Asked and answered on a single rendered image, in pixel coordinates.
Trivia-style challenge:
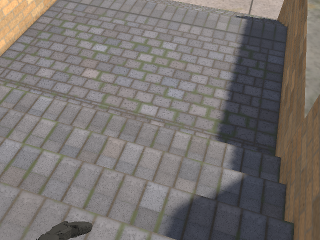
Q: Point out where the stairs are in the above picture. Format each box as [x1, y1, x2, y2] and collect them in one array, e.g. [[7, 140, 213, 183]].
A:
[[144, 0, 284, 26], [0, 84, 294, 240]]

